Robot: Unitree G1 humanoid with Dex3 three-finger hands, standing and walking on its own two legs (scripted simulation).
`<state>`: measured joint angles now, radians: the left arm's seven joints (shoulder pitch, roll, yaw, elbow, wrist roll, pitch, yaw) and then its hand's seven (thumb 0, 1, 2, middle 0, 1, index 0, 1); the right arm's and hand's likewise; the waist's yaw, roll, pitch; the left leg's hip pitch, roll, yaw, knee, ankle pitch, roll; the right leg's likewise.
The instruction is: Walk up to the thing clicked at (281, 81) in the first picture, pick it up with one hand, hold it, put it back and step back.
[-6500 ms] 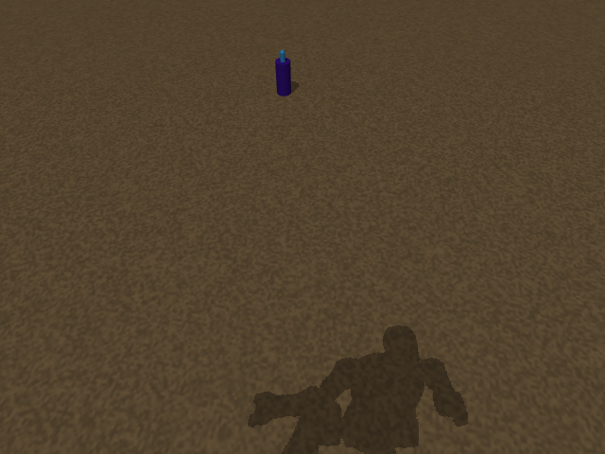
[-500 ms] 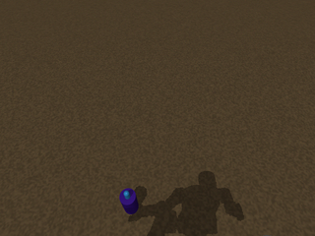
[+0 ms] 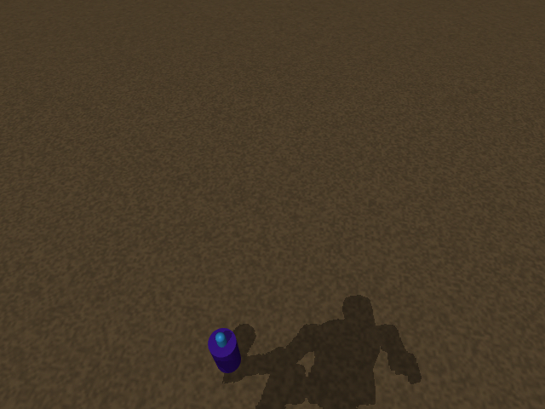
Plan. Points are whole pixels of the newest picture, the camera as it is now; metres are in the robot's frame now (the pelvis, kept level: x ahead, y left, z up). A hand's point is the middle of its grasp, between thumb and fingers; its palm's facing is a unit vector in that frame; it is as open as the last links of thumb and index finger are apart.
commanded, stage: stand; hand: left
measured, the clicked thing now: (224, 348) +0.37 +0.18 -0.65
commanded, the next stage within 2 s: none
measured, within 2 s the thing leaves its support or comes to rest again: neither
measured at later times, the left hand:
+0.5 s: hand out of the picture +0.08 +0.25 -0.16, palm faces -0.01 -0.94 -0.34, open 7.4 cm
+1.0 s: hand out of the picture +0.08 +0.25 -0.16, palm faces -0.01 -0.94 -0.34, open 7.4 cm
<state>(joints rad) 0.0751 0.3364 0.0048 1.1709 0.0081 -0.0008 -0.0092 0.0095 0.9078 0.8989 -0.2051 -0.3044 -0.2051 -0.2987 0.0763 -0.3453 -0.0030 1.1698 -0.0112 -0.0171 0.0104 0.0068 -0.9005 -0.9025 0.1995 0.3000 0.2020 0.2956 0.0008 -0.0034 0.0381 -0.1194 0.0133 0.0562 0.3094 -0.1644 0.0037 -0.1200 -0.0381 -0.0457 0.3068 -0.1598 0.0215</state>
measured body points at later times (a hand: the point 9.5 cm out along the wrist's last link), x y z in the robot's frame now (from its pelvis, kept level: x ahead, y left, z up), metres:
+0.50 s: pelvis +0.01 +0.00 +0.00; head +0.02 +0.00 +0.45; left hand +0.08 +0.30 -0.13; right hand +0.10 -0.30 -0.13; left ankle +0.00 +0.11 -0.75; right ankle +0.00 -0.13 -0.75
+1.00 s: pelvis +0.01 +0.00 +0.00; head +0.02 +0.00 +0.45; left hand +0.08 +0.30 -0.13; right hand +0.10 -0.30 -0.13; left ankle +0.00 +0.11 -0.75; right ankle +0.00 -0.13 -0.75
